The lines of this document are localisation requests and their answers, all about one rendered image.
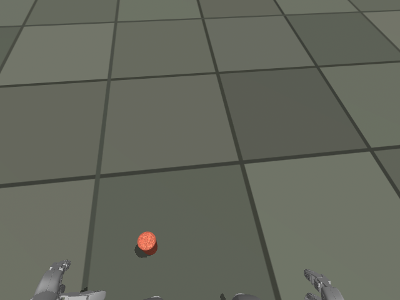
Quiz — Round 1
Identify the left robot hand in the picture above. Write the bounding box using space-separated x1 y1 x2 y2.
34 260 106 300

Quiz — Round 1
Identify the right robot hand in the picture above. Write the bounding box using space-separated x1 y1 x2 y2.
304 269 344 300

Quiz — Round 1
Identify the cup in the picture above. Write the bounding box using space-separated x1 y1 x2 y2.
137 231 158 255

